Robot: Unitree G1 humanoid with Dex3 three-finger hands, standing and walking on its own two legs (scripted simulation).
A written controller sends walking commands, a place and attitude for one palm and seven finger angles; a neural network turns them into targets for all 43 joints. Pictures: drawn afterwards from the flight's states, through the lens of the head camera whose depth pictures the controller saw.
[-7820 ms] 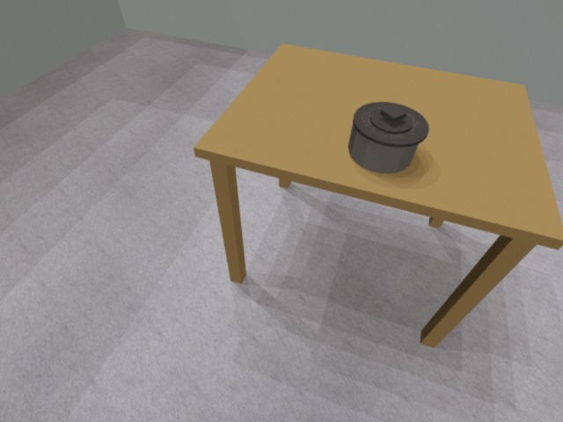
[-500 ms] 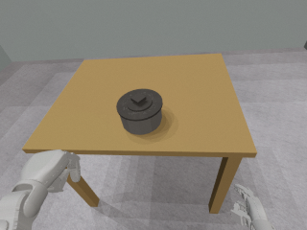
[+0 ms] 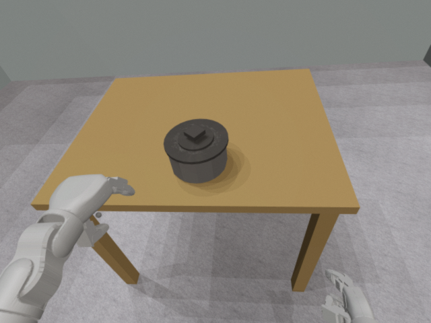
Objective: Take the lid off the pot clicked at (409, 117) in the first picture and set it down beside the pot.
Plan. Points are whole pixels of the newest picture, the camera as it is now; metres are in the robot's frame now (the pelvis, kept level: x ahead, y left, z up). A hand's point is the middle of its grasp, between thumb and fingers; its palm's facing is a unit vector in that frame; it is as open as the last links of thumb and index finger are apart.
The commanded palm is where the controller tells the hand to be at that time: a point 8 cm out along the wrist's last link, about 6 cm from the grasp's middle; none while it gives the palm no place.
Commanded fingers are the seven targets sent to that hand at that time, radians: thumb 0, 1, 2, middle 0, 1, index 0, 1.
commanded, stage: reach forward and open the fingers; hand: left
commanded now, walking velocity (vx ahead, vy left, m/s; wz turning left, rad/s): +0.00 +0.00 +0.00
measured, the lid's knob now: (194, 132) +0.56 +0.13 +0.04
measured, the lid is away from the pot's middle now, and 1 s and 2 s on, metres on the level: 0.00 0.00 0.00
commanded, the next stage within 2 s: move the open hand above the knob in 0.16 s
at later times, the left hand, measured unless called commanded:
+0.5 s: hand (118, 184) +0.33 +0.23 +0.10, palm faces -0.24 -0.10 -0.97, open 10.0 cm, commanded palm +0.32 +0.23 +0.17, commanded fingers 0.00 -0.28 1.40 -0.83 -0.08 -0.83 -0.08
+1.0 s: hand (146, 158) +0.41 +0.20 +0.10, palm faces -0.26 -0.09 -0.96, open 10.0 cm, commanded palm +0.40 +0.20 +0.17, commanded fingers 0.00 -0.28 1.40 -0.83 -0.08 -0.83 -0.08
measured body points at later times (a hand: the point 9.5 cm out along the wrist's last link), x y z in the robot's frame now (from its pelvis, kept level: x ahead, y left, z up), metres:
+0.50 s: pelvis +0.01 +0.00 +0.00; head +0.02 -0.04 +0.45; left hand +0.34 +0.23 +0.16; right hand +0.22 -0.22 -0.10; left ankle +0.02 +0.10 -0.75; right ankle +0.01 -0.12 -0.75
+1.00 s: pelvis +0.03 +0.00 +0.00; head +0.05 -0.04 +0.44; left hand +0.41 +0.20 +0.15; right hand +0.20 -0.24 -0.13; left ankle +0.02 +0.10 -0.75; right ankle +0.01 -0.12 -0.75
